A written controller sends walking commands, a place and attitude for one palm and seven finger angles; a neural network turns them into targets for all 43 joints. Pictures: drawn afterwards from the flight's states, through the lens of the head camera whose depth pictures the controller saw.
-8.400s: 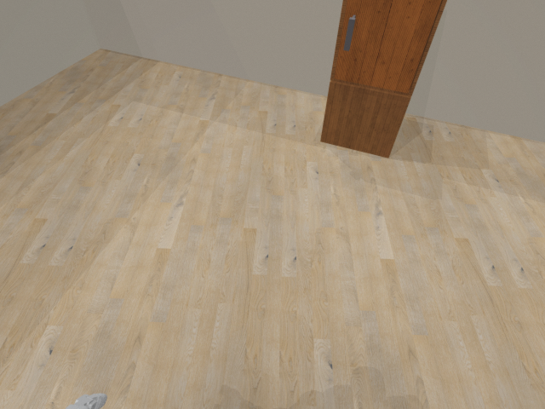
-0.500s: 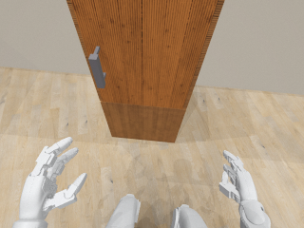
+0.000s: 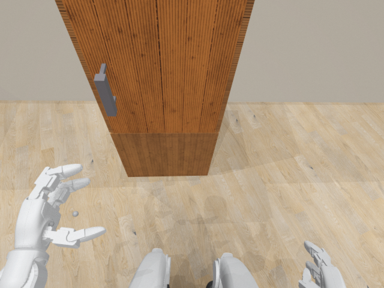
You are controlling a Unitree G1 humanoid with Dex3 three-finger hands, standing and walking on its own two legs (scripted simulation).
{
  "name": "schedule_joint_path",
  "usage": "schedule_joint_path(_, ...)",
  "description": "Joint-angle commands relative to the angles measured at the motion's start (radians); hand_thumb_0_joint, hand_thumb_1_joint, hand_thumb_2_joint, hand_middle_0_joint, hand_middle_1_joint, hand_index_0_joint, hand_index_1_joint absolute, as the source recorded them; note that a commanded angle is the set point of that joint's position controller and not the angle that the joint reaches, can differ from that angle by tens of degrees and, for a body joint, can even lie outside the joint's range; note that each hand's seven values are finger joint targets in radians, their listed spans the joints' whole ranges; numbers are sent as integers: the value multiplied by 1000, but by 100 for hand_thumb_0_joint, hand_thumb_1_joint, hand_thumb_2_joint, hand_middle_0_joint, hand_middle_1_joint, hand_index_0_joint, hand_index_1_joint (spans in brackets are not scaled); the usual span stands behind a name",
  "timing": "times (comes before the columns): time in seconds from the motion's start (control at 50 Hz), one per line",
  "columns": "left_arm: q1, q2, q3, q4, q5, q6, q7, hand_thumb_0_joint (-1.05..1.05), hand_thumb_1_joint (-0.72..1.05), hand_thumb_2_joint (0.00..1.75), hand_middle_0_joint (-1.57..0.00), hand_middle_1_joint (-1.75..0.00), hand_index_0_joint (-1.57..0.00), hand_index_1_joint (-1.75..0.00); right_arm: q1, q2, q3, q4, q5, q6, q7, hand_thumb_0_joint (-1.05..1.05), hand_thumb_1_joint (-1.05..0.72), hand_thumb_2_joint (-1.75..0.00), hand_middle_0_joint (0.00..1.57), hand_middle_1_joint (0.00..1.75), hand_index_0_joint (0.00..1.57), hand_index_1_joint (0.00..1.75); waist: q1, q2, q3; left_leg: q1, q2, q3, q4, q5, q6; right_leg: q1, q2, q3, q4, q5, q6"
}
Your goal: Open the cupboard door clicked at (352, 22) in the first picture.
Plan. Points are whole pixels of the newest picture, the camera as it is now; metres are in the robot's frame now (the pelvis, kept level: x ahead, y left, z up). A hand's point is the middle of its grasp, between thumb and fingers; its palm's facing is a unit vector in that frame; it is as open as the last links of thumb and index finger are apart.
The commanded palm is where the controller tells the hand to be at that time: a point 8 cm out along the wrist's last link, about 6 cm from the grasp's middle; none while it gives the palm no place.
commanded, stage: raise the hand with hooked fingers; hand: left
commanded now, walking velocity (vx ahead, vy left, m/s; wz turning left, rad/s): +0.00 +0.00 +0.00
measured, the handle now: (107, 90) +0.58 +0.25 +0.00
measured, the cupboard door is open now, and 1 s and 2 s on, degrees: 0 0 0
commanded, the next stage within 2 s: move the hooked fingers beside the handle in 1.04 s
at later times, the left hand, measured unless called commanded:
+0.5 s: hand (45, 193) +0.28 +0.29 +0.03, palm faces +0.09 -0.99 -0.06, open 14.0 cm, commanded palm +0.26 +0.34 +0.04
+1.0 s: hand (56, 185) +0.30 +0.28 +0.03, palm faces +0.09 -0.99 -0.05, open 14.0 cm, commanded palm +0.27 +0.32 +0.04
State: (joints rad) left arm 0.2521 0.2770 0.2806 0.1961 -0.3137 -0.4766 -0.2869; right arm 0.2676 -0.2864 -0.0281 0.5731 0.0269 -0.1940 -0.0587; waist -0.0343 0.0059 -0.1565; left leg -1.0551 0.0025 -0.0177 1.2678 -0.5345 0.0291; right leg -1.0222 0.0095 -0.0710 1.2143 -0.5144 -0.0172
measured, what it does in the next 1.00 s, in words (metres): stands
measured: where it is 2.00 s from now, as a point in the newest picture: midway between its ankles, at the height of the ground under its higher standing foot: outside the picture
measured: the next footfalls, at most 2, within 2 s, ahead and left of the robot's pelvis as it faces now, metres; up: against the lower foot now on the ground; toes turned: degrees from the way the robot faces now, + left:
none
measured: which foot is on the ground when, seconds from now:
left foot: down 0.00-1.00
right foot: down 0.00-1.00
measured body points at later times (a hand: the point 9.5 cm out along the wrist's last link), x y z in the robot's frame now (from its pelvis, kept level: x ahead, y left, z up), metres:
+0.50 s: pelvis +0.01 +0.02 +0.00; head +0.10 +0.05 +0.44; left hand +0.27 +0.34 +0.03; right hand +0.19 -0.22 -0.08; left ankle +0.04 +0.10 -0.63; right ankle +0.04 -0.12 -0.63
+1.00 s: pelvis +0.01 +0.00 +0.00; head +0.11 +0.03 +0.44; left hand +0.29 +0.33 +0.04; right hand +0.17 -0.25 -0.08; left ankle +0.04 +0.10 -0.63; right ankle +0.04 -0.12 -0.63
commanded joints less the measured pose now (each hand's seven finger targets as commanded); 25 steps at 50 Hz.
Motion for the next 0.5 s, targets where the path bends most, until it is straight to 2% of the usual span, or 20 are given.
schedule_joint_path(0.0,-90,174,100,-217,-15,-77,0,0,-36,36,-29,-111,-29,-111,-56,-122,-37,-163,-6,-51,-3,0,-90,-90,20,30,20,30,39,87,-254,219,-3,-53,-246,154,-15,133,20,4,-160,64,-16)
schedule_joint_path(0.02,-92,172,101,-208,-15,-73,0,0,-38,35,-29,-112,-29,-112,-56,-121,-34,-165,-8,-48,-1,0,-90,-90,20,30,20,30,39,102,-251,218,-4,-56,-251,148,-17,132,19,2,-159,63,-16)
schedule_joint_path(0.08,-115,186,112,-169,-16,-55,-15,0,-45,32,-30,-117,-30,-117,-46,-127,-30,-168,-9,-38,0,0,-90,-90,20,30,20,30,31,91,-238,220,-2,-67,-247,165,-23,119,28,-7,-149,83,-20)
schedule_joint_path(0.12,-141,190,114,-169,-16,-43,-32,0,-50,30,-30,-120,-30,-120,-49,-130,-28,-171,-8,-32,2,0,-90,-90,20,30,20,30,33,117,-258,241,-1,-66,-247,181,-30,117,25,-9,-148,96,-19)
schedule_joint_path(0.14,-154,193,111,-159,-13,-35,-40,0,-50,30,-30,-120,-30,-120,-46,-133,-26,-175,-6,-30,1,0,-90,-90,20,30,20,30,27,101,-252,245,2,-75,-250,181,-33,108,27,-14,-145,98,-19)
schedule_joint_path(0.22,-215,216,131,-140,-26,-14,-74,0,-50,30,-30,-120,-30,-120,-46,-136,-20,-174,-6,-27,-1,0,-90,-90,20,30,20,30,27,121,-264,262,2,-84,-247,185,-41,93,30,-16,-141,100,-21)
schedule_joint_path(0.24,-232,220,134,-127,-26,-9,-81,0,-50,30,-30,-120,-30,-120,-44,-139,-19,-174,-6,-25,-3,0,-90,-90,20,30,20,30,21,100,-262,260,4,-90,-248,182,-40,90,31,-19,-141,100,-20)
schedule_joint_path(0.3,-283,258,159,-130,-27,-3,-102,0,-50,30,-30,-120,-30,-120,-43,-143,-18,-171,-6,-25,-7,0,-90,-90,20,30,20,30,30,138,-299,293,7,-99,-242,222,-53,73,32,-20,-125,111,-24)
schedule_joint_path(0.34,-289,259,163,-106,-33,8,-115,0,-50,30,-30,-120,-30,-120,-41,-145,-17,-169,-3,-24,-8,0,-90,-90,20,30,20,30,28,133,-293,298,8,-103,-245,222,-55,67,32,-22,-127,111,-23)
schedule_joint_path(0.42,-310,301,204,-67,-43,18,-137,0,-50,30,-30,-120,-30,-120,-31,-150,-19,-165,-3,-21,-10,0,-90,-90,20,30,20,30,36,125,-319,312,10,-103,-236,287,-61,74,33,-21,-124,134,-25)
schedule_joint_path(0.44,-327,309,209,-68,-46,19,-142,0,-50,30,-30,-120,-30,-120,-32,-149,-18,-163,-3,-21,-9,0,-90,-90,20,30,20,30,36,141,-320,305,8,-97,-233,280,-59,78,31,-19,-125,134,-24)
schedule_joint_path(0.48,-337,327,230,-39,-60,21,-153,0,-50,30,-30,-120,-30,-120,-25,-152,-19,-160,-2,-20,-11,0,-90,-90,20,30,20,30,37,123,-324,294,6,-92,-221,306,-56,92,35,-16,-126,148,-27)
